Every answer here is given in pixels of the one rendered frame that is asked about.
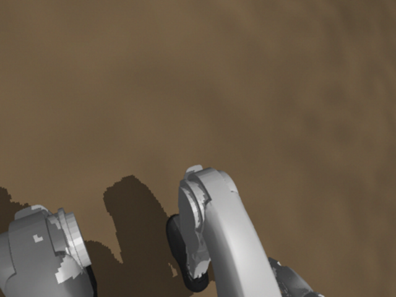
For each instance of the right robot foot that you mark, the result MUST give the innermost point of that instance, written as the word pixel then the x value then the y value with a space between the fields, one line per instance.
pixel 178 250

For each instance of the left robot foot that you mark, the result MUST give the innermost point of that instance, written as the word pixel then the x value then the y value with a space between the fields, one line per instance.
pixel 92 280

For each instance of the right robot hand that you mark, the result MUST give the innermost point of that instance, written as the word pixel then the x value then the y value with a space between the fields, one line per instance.
pixel 289 282

